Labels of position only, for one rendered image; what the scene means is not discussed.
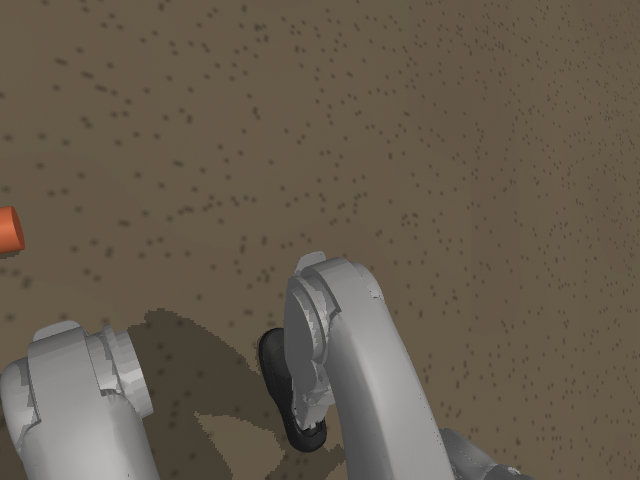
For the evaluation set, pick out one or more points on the right robot hand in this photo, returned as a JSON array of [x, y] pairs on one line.
[[468, 461]]

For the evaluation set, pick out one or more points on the right robot arm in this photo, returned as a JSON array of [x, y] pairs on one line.
[[506, 472]]

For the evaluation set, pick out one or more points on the right robot foot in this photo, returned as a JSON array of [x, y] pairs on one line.
[[279, 384]]

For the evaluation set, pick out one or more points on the can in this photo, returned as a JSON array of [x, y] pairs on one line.
[[11, 234]]

